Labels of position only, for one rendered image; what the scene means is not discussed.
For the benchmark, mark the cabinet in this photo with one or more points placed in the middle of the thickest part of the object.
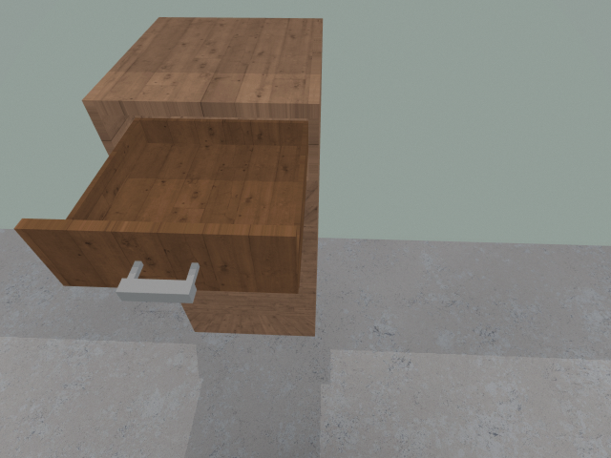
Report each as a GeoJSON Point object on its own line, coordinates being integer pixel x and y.
{"type": "Point", "coordinates": [228, 68]}

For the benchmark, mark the handle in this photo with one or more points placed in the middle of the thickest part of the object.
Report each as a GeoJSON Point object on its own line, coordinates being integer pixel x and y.
{"type": "Point", "coordinates": [134, 289]}

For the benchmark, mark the drawer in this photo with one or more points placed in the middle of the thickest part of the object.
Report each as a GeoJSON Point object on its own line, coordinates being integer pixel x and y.
{"type": "Point", "coordinates": [229, 194]}

